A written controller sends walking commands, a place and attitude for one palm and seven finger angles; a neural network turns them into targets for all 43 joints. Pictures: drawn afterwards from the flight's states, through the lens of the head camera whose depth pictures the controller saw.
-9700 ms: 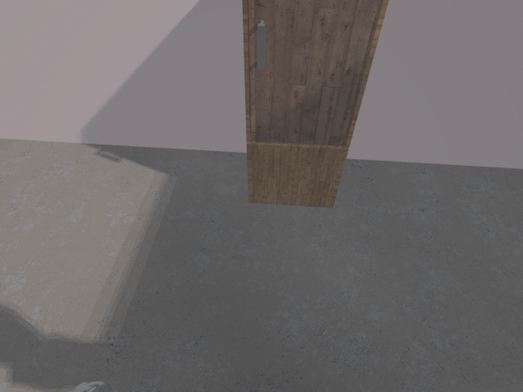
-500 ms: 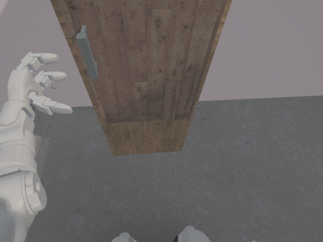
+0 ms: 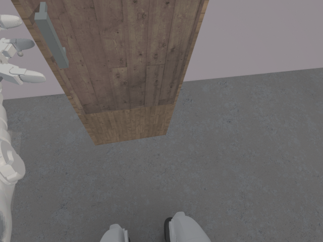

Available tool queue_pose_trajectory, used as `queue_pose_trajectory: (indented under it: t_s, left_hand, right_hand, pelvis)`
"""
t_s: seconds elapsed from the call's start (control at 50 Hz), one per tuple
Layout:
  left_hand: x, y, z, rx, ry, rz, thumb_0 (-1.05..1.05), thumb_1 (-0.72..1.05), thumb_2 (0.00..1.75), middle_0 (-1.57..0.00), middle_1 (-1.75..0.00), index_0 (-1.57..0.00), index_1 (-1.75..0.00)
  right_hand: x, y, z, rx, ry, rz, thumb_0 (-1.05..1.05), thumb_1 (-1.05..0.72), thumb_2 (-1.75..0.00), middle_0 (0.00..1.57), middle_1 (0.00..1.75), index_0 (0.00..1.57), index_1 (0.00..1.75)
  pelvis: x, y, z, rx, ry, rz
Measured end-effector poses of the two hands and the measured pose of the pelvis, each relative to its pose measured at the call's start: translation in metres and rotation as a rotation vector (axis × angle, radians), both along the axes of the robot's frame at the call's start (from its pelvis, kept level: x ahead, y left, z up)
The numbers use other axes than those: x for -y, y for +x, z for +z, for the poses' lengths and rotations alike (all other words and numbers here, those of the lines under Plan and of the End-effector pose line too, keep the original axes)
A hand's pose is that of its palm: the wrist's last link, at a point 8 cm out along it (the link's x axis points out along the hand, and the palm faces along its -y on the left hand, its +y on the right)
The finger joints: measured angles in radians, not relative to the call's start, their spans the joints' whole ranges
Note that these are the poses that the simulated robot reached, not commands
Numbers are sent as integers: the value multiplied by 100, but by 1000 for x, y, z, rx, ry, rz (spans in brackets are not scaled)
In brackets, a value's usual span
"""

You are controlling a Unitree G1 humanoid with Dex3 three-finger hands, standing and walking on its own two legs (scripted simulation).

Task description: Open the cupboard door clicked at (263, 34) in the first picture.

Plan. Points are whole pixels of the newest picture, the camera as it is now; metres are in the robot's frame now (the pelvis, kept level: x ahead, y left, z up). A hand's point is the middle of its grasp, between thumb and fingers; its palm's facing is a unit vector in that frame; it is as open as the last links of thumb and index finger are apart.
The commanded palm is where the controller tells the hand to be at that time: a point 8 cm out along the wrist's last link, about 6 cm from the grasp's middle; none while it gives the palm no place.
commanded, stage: move the hooked fingers beside the handle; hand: left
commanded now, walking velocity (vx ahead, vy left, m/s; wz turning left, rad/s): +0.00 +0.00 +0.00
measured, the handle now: (54, 37) +0.58 +0.20 +0.11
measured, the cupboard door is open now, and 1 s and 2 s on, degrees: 0 0 0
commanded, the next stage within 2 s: slide the fingers in behind the handle in 0.76 s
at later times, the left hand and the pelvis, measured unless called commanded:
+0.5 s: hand (16, 62) +0.50 +0.26 +0.11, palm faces +0.07 -1.00 +0.01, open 14.0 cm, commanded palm +0.48 +0.30 +0.10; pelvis +0.01 +0.01 +0.00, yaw +0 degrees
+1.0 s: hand (21, 59) +0.51 +0.25 +0.11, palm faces +0.06 -1.00 +0.00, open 14.0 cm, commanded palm +0.49 +0.29 +0.10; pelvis +0.00 +0.00 +0.00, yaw +0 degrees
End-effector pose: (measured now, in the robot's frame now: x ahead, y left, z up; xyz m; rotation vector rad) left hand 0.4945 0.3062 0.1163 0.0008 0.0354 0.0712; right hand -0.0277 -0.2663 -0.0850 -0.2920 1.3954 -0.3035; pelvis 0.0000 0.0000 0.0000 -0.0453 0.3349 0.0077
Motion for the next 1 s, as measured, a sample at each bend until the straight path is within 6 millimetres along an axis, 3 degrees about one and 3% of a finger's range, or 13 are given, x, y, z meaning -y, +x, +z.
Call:
queue_pose_trajectory:
  t_s: [0.18,0.28,0.46,0.58,1.0]
  left_hand:
    - [-1,0,-6,18,-14,-12,-1,-49,30,-30,-120,-29,-120]
    - [-7,-8,-12,-1,-1,5,-1,-49,30,-30,-120,-30,-120]
    - [-8,-17,-5,22,-13,-4,-1,-50,30,-30,-120,-29,-120]
    - [-7,-17,-10,-3,0,1,-1,-50,30,-30,-120,-30,-120]
    - [-1,-5,-9,7,-1,-10,-1,-50,30,-30,-120,-29,-120]
  right_hand:
    - [-9,2,1,-27,25,-23,0,-91,-90,21,30,21,30]
    - [-11,18,0,11,30,-13,0,-91,-90,21,30,21,30]
    - [-11,51,-4,80,33,43,0,-91,-90,21,30,21,30]
    - [-8,61,-5,112,22,71,0,-91,-90,21,30,21,30]
    - [-7,4,-4,-27,21,-1,0,-91,-90,21,30,21,30]
  pelvis:
    - [-4,9,2,-7,-3,-15]
    - [-5,12,3,3,-6,-12]
    - [-6,13,3,20,-9,7]
    - [-6,8,0,16,-8,16]
    - [-3,4,-1,-3,-9,6]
